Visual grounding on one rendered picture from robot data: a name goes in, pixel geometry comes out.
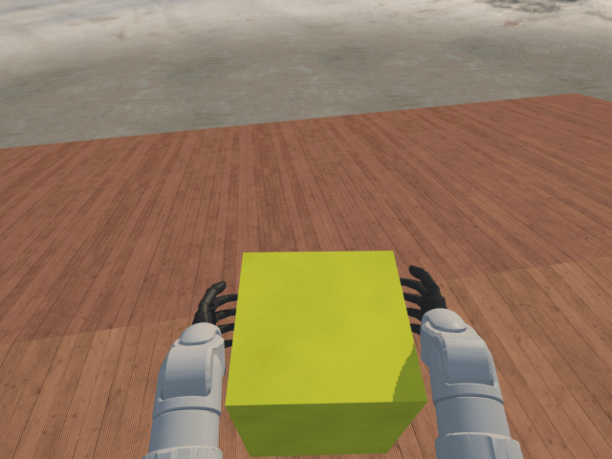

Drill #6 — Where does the carton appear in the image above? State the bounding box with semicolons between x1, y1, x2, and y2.
225;251;427;457

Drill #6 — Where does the robot left forearm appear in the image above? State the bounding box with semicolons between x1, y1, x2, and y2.
141;322;226;459

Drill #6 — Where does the right robot hand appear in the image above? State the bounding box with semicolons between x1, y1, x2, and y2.
400;265;447;335

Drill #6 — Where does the left robot hand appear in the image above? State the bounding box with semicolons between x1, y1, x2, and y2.
192;281;238;348

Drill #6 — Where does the robot right forearm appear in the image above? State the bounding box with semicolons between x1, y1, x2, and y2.
420;308;523;459

